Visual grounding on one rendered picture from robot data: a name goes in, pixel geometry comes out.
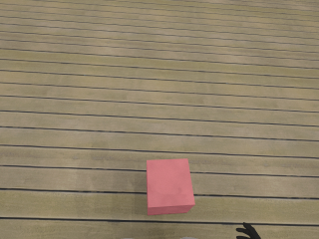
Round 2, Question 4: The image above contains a right robot hand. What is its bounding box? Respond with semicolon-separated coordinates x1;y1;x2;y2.
235;222;261;239

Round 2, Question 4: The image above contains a carton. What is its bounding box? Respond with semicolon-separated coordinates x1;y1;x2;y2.
147;158;195;216

